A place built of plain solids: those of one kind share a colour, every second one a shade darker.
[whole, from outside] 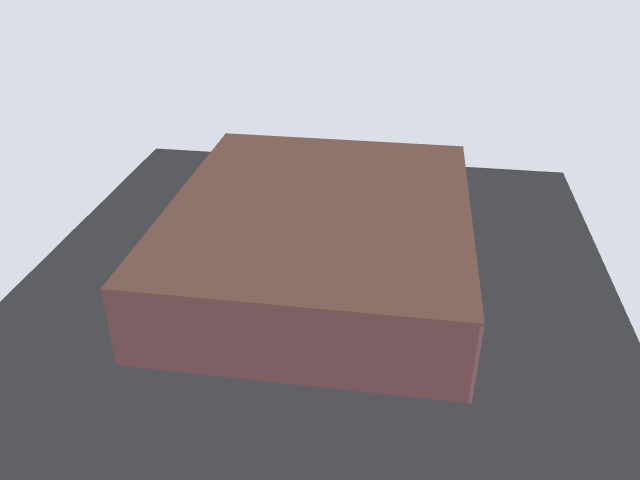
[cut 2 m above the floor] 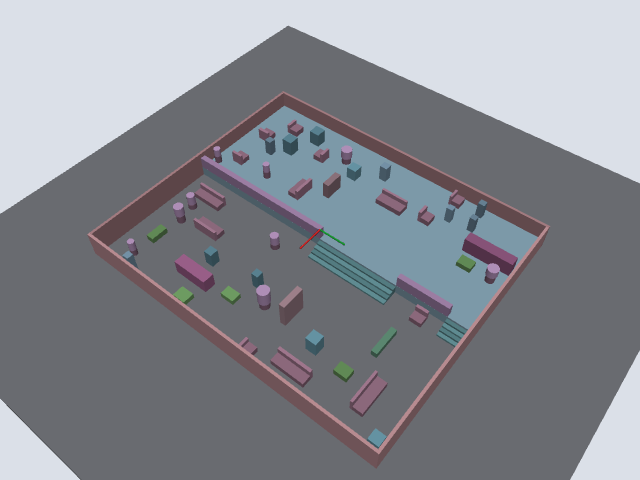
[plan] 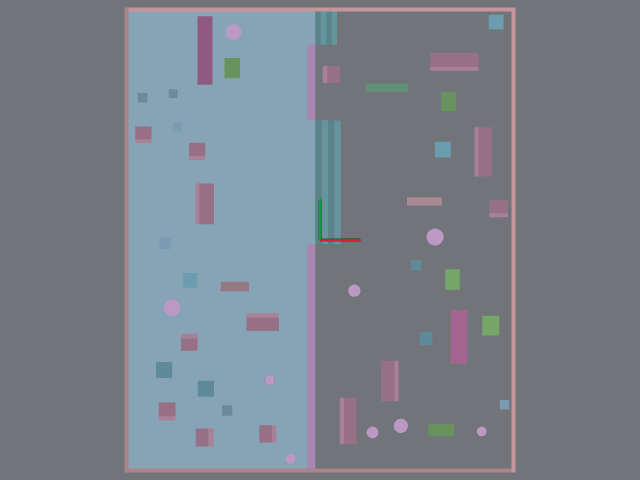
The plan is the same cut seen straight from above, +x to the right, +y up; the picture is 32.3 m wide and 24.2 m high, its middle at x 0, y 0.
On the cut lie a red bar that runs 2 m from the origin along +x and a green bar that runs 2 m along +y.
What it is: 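A room whose floor changes level by 0.75 m; the upper floor's rim is guarded but for openings; in an opening a masonry flight goes down, or there is a bare drop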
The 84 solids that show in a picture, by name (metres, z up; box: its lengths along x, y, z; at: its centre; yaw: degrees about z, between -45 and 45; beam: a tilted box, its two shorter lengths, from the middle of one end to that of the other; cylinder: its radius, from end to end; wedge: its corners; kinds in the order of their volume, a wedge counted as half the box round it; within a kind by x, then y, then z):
{
 "floor_1": {"box": [9.41, 23.04, 0.8], "at": [-4.95, 0.0, 0.35]},
 "wall_1": {"box": [0.2, 23.44, 5.13], "at": [-9.75, 0.0, 2.51]},
 "wall_2": {"box": [19.3, 0.2, 5.13], "at": [0.0, -11.62, 2.51]},
 "wall_3": {"box": [19.3, 0.2, 5.13], "at": [0.0, 11.62, 2.51]},
 "wall_4": {"box": [0.2, 23.44, 5.13], "at": [9.75, 0.0, 2.51]},
 "roof_1": {"box": [19.7, 23.44, 0.16], "at": [0.0, 0.0, 5.16]},
 "seat_1": {"box": [0.82, 0.18, 0.81], "at": [-8.91, 4.98, 1.16]},
 "seat_2": {"box": [0.82, 0.64, 0.46], "at": [-8.91, 5.4, 0.98]},
 "seat_3": {"box": [0.85, 0.22, 0.76], "at": [-7.71, -9.0, 1.13]},
 "seat_4": {"box": [0.85, 0.7, 0.46], "at": [-7.71, -8.54, 0.98]},
 "seat_5": {"box": [0.84, 0.64, 0.43], "at": [-6.59, -5.27, 0.96]},
 "seat_6": {"box": [0.84, 0.23, 0.84], "at": [-6.59, -4.83, 1.17]},
 "seat_7": {"box": [0.82, 0.22, 0.9], "at": [-6.2, 4.14, 1.2]},
 "seat_8": {"box": [0.82, 0.66, 0.43], "at": [-6.2, 4.58, 0.96]},
 "seat_9": {"box": [0.19, 2.06, 0.78], "at": [-6.18, 1.82, 1.14]},
 "seat_10": {"box": [0.65, 0.91, 0.44], "at": [-5.94, -9.96, 0.97]},
 "seat_11": {"box": [0.75, 2.06, 0.43], "at": [-5.71, 1.82, 0.96]},
 "seat_12": {"box": [0.24, 0.91, 0.89], "at": [-5.5, -9.96, 1.19]},
 "seat_13": {"box": [1.64, 0.67, 0.41], "at": [-2.89, -4.26, 0.95]},
 "seat_14": {"box": [1.64, 0.23, 0.85], "at": [-2.89, -3.81, 1.18]},
 "seat_15": {"box": [0.64, 0.87, 0.43], "at": [-2.74, -9.77, 0.96]},
 "seat_16": {"box": [0.21, 0.87, 0.88], "at": [-2.31, -9.77, 1.19]},
 "seat_17": {"box": [0.23, 0.86, 0.88], "at": [0.25, 8.34, 0.39]},
 "seat_18": {"box": [0.64, 0.86, 0.45], "at": [0.69, 8.34, 0.17]},
 "seat_19": {"box": [0.21, 2.34, 0.88], "at": [1.1, -9.12, 0.39]},
 "seat_20": {"box": [0.65, 2.34, 0.47], "at": [1.53, -9.12, 0.18]},
 "seat_21": {"box": [0.67, 2.04, 0.49], "at": [3.41, -7.11, 0.19]},
 "seat_22": {"box": [0.21, 2.04, 0.9], "at": [3.85, -7.11, 0.4]},
 "seat_23": {"box": [2.44, 0.19, 0.96], "at": [6.77, 8.63, 0.43]},
 "seat_24": {"box": [2.44, 0.72, 0.46], "at": [6.77, 9.08, 0.18]},
 "seat_25": {"box": [0.23, 2.49, 0.9], "at": [7.9, 4.44, 0.4]},
 "seat_26": {"box": [0.67, 2.49, 0.48], "at": [8.35, 4.44, 0.19]},
 "seat_27": {"box": [0.95, 0.21, 0.82], "at": [9.0, 1.25, 0.36]},
 "seat_28": {"box": [0.95, 0.66, 0.48], "at": [9.0, 1.68, 0.19]},
 "column_1": {"box": [0.48, 0.48, 4.33], "at": [-8.94, 7.17, 2.91]},
 "column_2": {"box": [0.58, 0.58, 4.33], "at": [-7.8, -0.16, 2.91]},
 "column_3": {"box": [0.45, 0.45, 4.33], "at": [-7.4, 7.38, 2.91]},
 "column_4": {"box": [0.45, 0.45, 4.33], "at": [-7.21, 5.69, 2.91]},
 "column_5": {"box": [0.53, 0.53, 4.33], "at": [-4.68, -8.6, 2.91]},
 "column_6": {"box": [0.48, 0.48, 5.13], "at": [9.3, -8.31, 2.51]},
 "desk_1": {"box": [0.76, 3.46, 1.15], "at": [-5.79, 9.55, 1.32]},
 "desk_2": {"box": [0.84, 2.71, 1.11], "at": [7.0, -4.88, 0.51]},
 "planter_1": {"box": [0.41, 11.31, 0.88], "at": [-0.45, -5.87, 1.19]},
 "planter_2": {"box": [0.41, 3.81, 0.88], "at": [-0.45, 7.94, 1.19]},
 "plinth_1": {"box": [0.82, 0.82, 1.12], "at": [-7.86, -6.55, 1.31]},
 "plinth_2": {"box": [0.75, 0.76, 0.95], "at": [-6.54, -2.03, 1.22]},
 "plinth_3": {"box": [0.82, 0.82, 1.27], "at": [-5.75, -7.5, 1.39]},
 "plinth_4": {"box": [0.53, 0.53, 1.34], "at": [4.85, -1.28, 0.62]},
 "plinth_5": {"box": [0.64, 0.64, 1.2], "at": [5.34, -4.97, 0.55]},
 "plinth_6": {"box": [0.79, 0.79, 1.28], "at": [6.2, 4.56, 0.59]},
 "plinth_7": {"box": [0.74, 0.74, 1.25], "at": [8.88, 10.98, 0.57]},
 "tread_1": {"box": [0.28, 1.68, 0.65], "at": [-0.1, 10.68, 0.27]},
 "tread_2": {"box": [0.32, 6.24, 0.65], "at": [-0.08, 2.91, 0.27]},
 "tread_3": {"box": [0.28, 1.68, 0.5], "at": [0.17, 10.68, 0.2]},
 "tread_4": {"box": [0.32, 6.24, 0.5], "at": [0.24, 2.91, 0.2]},
 "tread_5": {"box": [0.28, 1.68, 0.35], "at": [0.45, 10.68, 0.12]},
 "tread_6": {"box": [0.32, 6.24, 0.35], "at": [0.56, 2.91, 0.12]},
 "tread_7": {"box": [0.28, 1.68, 0.2], "at": [0.73, 10.68, 0.05]},
 "tread_8": {"box": [0.32, 6.24, 0.2], "at": [0.89, 2.91, 0.05]},
 "case_1": {"box": [1.44, 0.49, 1.89], "at": [-4.29, -2.35, 1.69]},
 "case_2": {"box": [1.75, 0.43, 2.13], "at": [5.26, 1.95, 1.01]},
 "bush_1": {"cylinder": 0.42, "from": [-7.46, -3.42, 1.31], "to": [-7.46, -3.42, 2.32]},
 "bush_2": {"cylinder": 0.39, "from": [-4.36, 10.49, 1.4], "to": [-4.36, 10.49, 2.13]},
 "bush_3": {"cylinder": 0.25, "from": [-2.53, -7.05, 1.35], "to": [-2.53, -7.05, 2.21]},
 "bush_4": {"cylinder": 0.25, "from": [-1.48, -11.02, 1.36], "to": [-1.48, -11.02, 2.05]},
 "bush_5": {"cylinder": 0.31, "from": [1.73, -2.56, 0.47], "to": [1.73, -2.56, 1.19]},
 "bush_6": {"cylinder": 0.29, "from": [2.65, -9.7, 0.45], "to": [2.65, -9.7, 1.21]},
 "bush_7": {"cylinder": 0.36, "from": [4.08, -9.37, 0.69], "to": [4.08, -9.37, 1.46]},
 "bush_8": {"cylinder": 0.43, "from": [5.8, 0.15, 0.61], "to": [5.8, 0.15, 1.68]},
 "bush_9": {"cylinder": 0.24, "from": [8.15, -9.65, 0.5], "to": [8.15, -9.65, 1.26]},
 "table_1": {"box": [0.77, 1.02, 0.39], "at": [-4.42, 8.67, 0.94]},
 "table_2": {"box": [1.29, 0.61, 0.5], "at": [6.12, -9.59, 0.2]},
 "table_3": {"box": [0.75, 0.95, 0.5], "at": [6.49, 6.97, 0.2]},
 "table_4": {"box": [0.74, 1.04, 0.47], "at": [6.68, -1.99, 0.18]},
 "table_5": {"box": [0.85, 0.99, 0.45], "at": [8.61, -4.32, 0.17]},
 "pot_1": {"cylinder": 0.34, "from": [-7.46, -3.42, 0.75], "to": [-7.46, -3.42, 1.31]},
 "pot_2": {"cylinder": 0.32, "from": [-4.36, 10.49, 0.75], "to": [-4.36, 10.49, 1.4]},
 "pot_3": {"cylinder": 0.26, "from": [-2.53, -7.05, 0.75], "to": [-2.53, -7.05, 1.35]},
 "pot_4": {"cylinder": 0.25, "from": [-1.48, -11.02, 0.75], "to": [-1.48, -11.02, 1.36]},
 "pot_5": {"cylinder": 0.32, "from": [1.73, -2.56, 0.0], "to": [1.73, -2.56, 0.47]},
 "pot_6": {"cylinder": 0.32, "from": [2.65, -9.7, 0.0], "to": [2.65, -9.7, 0.45]},
 "pot_7": {"cylinder": 0.31, "from": [4.08, -9.37, 0.0], "to": [4.08, -9.37, 0.69]},
 "pot_8": {"cylinder": 0.36, "from": [5.8, 0.15, 0.0], "to": [5.8, 0.15, 0.61]},
 "bench_1": {"box": [2.13, 0.43, 0.51], "at": [3.38, 7.67, 0.2]}
}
